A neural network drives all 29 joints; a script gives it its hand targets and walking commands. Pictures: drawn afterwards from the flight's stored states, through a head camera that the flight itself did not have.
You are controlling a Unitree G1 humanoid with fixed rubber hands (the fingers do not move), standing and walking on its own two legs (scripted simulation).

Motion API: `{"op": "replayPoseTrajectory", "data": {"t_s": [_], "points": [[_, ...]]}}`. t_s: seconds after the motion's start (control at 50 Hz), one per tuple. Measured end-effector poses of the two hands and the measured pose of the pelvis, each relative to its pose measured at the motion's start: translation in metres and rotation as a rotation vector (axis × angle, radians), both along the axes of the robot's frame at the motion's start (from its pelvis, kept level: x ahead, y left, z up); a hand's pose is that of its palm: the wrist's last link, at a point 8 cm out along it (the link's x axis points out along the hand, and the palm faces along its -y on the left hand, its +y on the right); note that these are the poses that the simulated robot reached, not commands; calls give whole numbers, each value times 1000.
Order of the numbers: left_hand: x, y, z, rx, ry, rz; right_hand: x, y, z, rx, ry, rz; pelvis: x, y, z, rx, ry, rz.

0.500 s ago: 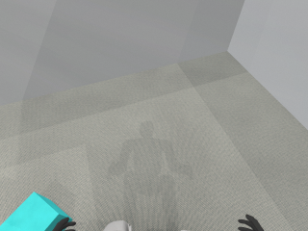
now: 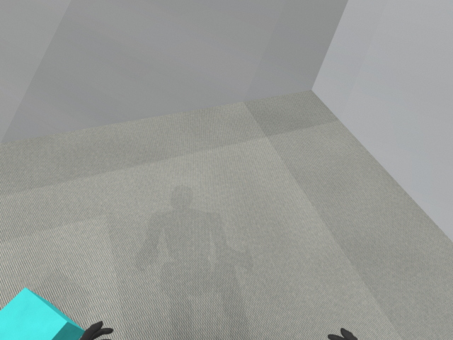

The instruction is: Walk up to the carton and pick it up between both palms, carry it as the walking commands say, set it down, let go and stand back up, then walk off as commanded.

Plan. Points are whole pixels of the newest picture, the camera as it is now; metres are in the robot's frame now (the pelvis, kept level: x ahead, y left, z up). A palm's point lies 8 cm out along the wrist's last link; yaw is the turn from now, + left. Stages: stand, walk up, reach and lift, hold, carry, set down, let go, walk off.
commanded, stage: stand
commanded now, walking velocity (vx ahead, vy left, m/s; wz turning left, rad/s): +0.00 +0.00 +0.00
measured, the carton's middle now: out of the picture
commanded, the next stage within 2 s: none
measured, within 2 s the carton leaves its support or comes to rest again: neither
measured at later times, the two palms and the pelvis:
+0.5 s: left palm out of the picture +0.04 +0.21 -0.10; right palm out of the picture +0.04 -0.28 -0.12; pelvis -0.04 -0.04 +0.00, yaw +0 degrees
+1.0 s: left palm out of the picture +0.03 +0.22 -0.11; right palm out of the picture +0.04 -0.27 -0.11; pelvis -0.06 -0.03 +0.00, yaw +0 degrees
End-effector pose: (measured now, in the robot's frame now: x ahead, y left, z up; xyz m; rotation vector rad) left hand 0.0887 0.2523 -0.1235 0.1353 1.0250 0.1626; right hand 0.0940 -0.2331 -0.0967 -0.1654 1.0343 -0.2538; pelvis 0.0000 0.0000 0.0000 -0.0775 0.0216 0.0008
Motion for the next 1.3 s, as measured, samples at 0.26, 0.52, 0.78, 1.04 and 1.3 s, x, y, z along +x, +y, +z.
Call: {"op": "replayPoseTrajectory", "data": {"t_s": [0.26, 0.52, 0.78, 1.04, 1.3], "points": [[-34, -10, 4, 33, 28, 35, -36, -4, -17, 66, 17, -13, -26, -14, -4, 52, -31, 6], [-46, -40, 18, 80, -24, 26, -51, -44, -22, 64, 13, -9, -44, -38, -3, 95, -29, -8], [-55, -35, 16, 62, -38, 29, -51, -37, -16, 50, -26, 1, -53, -31, -3, 87, -42, -5], [-59, -36, 15, 58, -28, 27, -52, -44, -14, 31, -20, 7, -56, -31, -3, 88, -46, -5], [-58, -35, 15, 57, -47, 24, -45, -70, -3, -45, -47, 36, -57, -31, -3, 87, -47, -5]]}}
